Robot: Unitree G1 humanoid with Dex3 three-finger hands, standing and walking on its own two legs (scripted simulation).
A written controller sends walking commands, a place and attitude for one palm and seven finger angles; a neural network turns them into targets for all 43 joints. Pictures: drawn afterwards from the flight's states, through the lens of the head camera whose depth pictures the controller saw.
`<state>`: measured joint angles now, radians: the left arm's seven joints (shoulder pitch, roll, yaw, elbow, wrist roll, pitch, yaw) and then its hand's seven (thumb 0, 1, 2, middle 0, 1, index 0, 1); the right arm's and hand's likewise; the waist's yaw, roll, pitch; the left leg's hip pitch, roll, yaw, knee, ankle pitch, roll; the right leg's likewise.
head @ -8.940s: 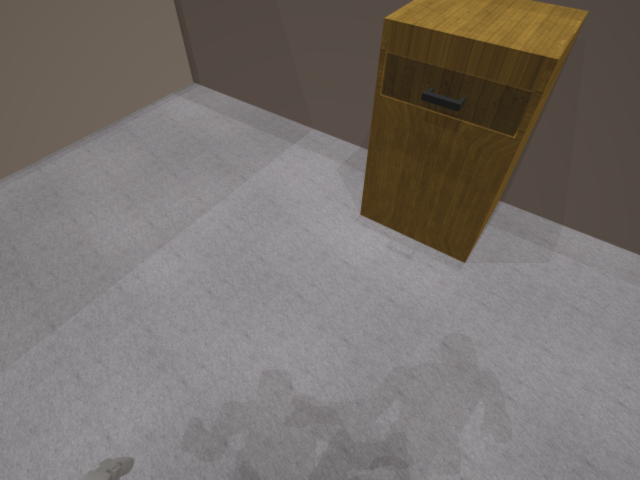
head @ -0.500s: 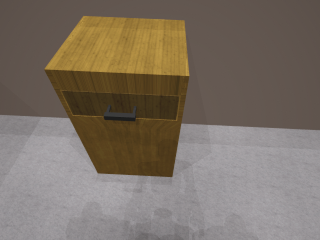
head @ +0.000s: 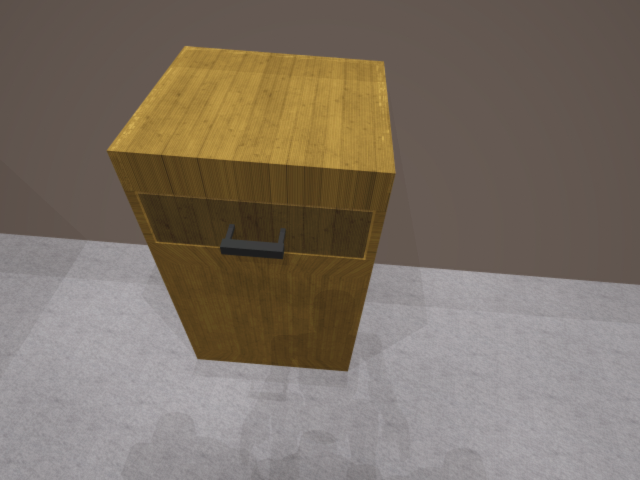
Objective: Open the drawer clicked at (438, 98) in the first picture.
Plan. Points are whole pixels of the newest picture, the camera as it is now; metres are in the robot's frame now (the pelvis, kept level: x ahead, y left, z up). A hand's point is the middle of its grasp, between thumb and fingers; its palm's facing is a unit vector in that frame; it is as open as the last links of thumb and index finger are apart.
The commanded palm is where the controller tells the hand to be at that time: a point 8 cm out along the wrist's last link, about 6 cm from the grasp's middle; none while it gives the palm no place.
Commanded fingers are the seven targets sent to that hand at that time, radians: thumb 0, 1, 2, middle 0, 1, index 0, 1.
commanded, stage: come to a stop and stand still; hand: left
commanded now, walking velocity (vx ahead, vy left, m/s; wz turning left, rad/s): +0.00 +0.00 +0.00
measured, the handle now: (254, 240) +0.56 +0.16 -0.10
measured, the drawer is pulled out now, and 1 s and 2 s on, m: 0.00 0.00 0.00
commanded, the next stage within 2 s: look again from close up in 1.20 s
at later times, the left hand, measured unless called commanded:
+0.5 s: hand out of the picture +0.00 +0.17 -0.17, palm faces +0.03 -0.98 -0.21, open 7.3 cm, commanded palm none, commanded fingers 0.00 0.90 0.90 -0.20 -0.30 -0.20 -0.30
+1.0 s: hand out of the picture -0.10 +0.16 -0.18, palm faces +0.06 -0.99 -0.15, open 7.3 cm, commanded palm none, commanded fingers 0.00 0.90 0.90 -0.20 -0.30 -0.20 -0.30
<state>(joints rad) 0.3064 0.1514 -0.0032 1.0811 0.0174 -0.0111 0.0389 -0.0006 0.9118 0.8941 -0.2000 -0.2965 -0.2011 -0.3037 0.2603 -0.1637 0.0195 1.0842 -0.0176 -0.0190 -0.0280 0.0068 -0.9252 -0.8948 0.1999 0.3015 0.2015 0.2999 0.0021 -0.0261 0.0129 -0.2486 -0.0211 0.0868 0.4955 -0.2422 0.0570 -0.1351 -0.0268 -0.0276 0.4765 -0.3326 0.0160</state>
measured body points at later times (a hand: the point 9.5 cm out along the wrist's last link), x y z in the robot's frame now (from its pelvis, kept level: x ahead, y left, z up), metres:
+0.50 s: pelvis -0.03 -0.01 +0.00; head -0.05 +0.00 +0.45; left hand +0.00 +0.22 -0.15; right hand +0.02 -0.25 -0.15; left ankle +0.02 +0.08 -0.74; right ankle -0.05 -0.13 -0.74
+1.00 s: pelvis -0.06 +0.01 +0.00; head -0.06 +0.02 +0.45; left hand -0.11 +0.21 -0.16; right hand -0.07 -0.22 -0.15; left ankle +0.02 +0.08 -0.74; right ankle -0.05 -0.13 -0.74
